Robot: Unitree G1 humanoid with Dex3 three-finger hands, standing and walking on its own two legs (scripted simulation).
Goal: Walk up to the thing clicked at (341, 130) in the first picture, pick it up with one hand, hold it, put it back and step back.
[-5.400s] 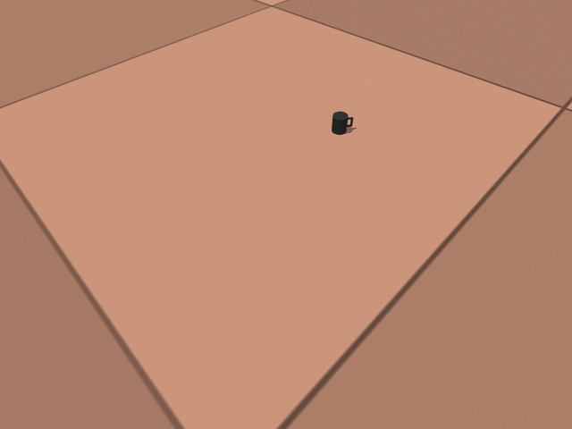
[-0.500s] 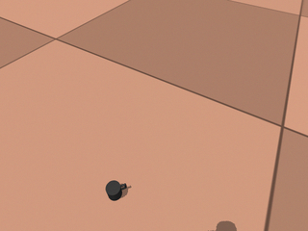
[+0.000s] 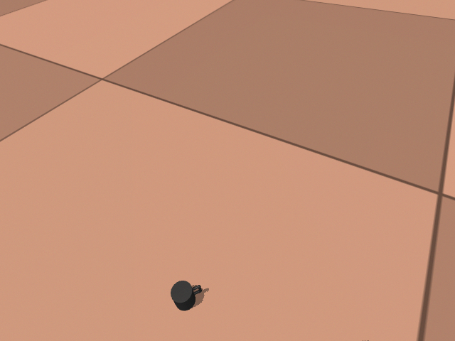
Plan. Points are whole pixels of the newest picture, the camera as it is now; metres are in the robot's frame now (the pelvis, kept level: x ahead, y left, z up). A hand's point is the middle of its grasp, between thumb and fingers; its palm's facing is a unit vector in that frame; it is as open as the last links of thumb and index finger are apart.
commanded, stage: walk up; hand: left
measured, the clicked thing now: (187, 294) +0.45 +0.25 -0.73
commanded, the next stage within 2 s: stand in 0.84 s
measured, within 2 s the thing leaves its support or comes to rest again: neither
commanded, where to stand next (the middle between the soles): +0.06 +0.01 m, yaw +0 degrees
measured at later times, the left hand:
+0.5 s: hand out of the picture +0.11 +0.25 -0.15, palm faces -0.04 -0.94 -0.33, open 7.4 cm
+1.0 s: hand out of the picture +0.10 +0.25 -0.15, palm faces -0.03 -0.94 -0.34, open 7.4 cm
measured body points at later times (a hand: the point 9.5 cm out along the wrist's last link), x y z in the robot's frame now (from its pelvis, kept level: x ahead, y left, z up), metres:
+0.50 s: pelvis +0.01 +0.01 +0.00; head +0.02 +0.01 +0.45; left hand +0.11 +0.30 -0.13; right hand +0.07 -0.30 -0.13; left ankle +0.03 +0.13 -0.74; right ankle +0.00 -0.13 -0.74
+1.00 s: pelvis +0.02 +0.00 +0.00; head +0.02 +0.01 +0.45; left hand +0.10 +0.30 -0.13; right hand +0.10 -0.30 -0.13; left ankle +0.03 +0.13 -0.74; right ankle +0.00 -0.13 -0.74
